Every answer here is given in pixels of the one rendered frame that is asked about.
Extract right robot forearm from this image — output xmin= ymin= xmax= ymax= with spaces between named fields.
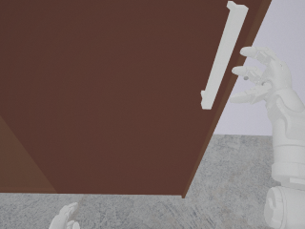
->
xmin=265 ymin=89 xmax=305 ymax=191

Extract robot left hand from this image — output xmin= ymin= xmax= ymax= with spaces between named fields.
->
xmin=49 ymin=202 xmax=80 ymax=229

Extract handle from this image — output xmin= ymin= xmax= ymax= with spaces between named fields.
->
xmin=201 ymin=1 xmax=249 ymax=110

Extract right robot upper arm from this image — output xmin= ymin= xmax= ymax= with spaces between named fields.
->
xmin=263 ymin=186 xmax=305 ymax=229

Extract robot right hand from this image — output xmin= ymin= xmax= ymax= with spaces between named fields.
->
xmin=230 ymin=46 xmax=293 ymax=105

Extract wardrobe door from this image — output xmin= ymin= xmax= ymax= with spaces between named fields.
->
xmin=0 ymin=115 xmax=53 ymax=188
xmin=0 ymin=0 xmax=262 ymax=196

